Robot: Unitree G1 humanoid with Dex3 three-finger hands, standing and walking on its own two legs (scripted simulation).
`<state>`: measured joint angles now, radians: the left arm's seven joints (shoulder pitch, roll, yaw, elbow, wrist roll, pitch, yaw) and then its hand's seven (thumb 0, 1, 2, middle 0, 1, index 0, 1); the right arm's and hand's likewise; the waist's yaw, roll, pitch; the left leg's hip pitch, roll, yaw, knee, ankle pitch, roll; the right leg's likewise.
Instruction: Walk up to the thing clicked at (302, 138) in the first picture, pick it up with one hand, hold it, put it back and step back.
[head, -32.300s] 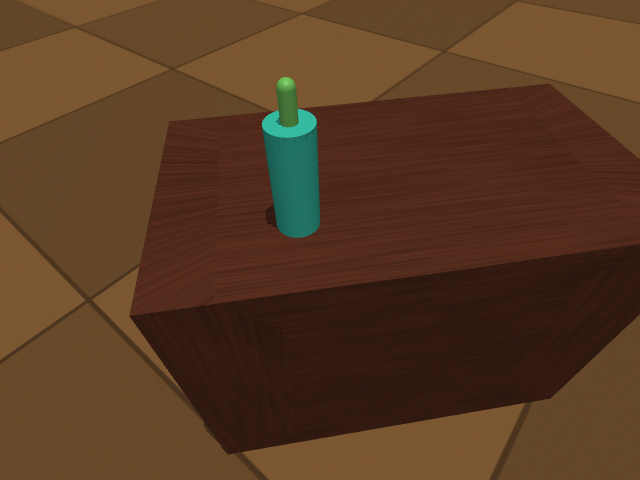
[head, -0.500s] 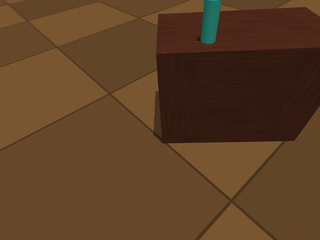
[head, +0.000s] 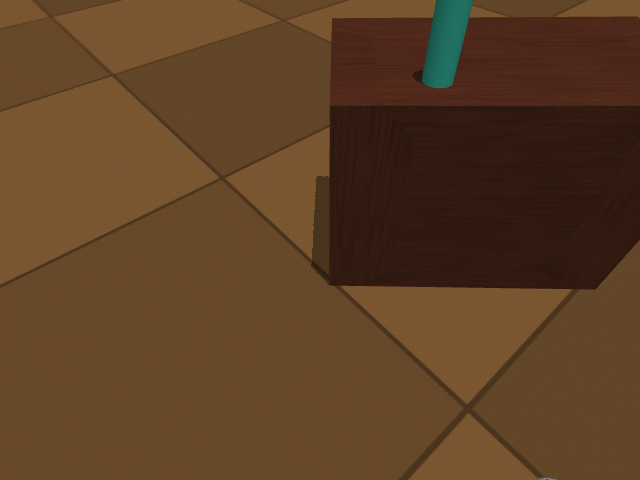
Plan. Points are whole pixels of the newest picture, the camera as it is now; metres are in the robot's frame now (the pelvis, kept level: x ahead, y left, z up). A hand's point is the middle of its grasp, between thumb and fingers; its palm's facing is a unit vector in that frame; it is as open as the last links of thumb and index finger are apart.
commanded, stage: step back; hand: right
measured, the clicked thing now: (449, 25) +1.06 -0.24 +0.11
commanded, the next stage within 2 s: stand in 0.24 s
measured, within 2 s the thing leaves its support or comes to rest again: neither
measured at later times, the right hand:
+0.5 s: hand out of the picture +0.07 -0.26 -0.14, palm faces +0.00 +0.94 -0.34, open 7.4 cm
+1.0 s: hand out of the picture +0.04 -0.27 -0.15, palm faces +0.00 +0.94 -0.33, open 7.4 cm
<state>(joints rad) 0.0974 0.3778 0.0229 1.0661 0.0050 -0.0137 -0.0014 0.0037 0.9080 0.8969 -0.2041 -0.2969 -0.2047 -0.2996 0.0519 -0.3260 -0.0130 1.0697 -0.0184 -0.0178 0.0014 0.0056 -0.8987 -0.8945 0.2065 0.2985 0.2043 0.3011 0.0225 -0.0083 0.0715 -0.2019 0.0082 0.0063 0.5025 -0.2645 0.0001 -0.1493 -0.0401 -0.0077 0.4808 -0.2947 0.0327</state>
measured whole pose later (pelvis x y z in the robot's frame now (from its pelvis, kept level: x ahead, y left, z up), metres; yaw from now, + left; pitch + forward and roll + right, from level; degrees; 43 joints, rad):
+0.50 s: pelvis -0.01 -0.01 +0.01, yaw -1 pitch -3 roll +0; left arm 0.09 0.34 0.00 1.13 0.01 -0.02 -0.01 0.00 0.91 0.90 -0.20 -0.30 -0.21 -0.30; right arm 0.07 -0.35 -0.01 1.14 -0.01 -0.01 0.01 0.01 -0.90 -0.89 0.20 0.30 0.20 0.30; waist -0.01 -0.01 0.07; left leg -0.12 0.02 0.02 0.33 -0.16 -0.01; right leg -0.08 -0.03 0.00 0.33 -0.20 0.03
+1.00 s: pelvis -0.02 -0.01 +0.01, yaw -1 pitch -3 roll +0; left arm 0.12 0.36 -0.01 1.13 0.01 -0.02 -0.01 0.00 0.91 0.90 -0.20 -0.30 -0.21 -0.30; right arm 0.11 -0.35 0.00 1.15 -0.02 -0.01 0.02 0.01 -0.90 -0.89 0.20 0.30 0.20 0.30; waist -0.01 0.00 0.05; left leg -0.13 0.03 0.01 0.32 -0.15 -0.02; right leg -0.09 -0.02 0.00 0.32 -0.19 0.01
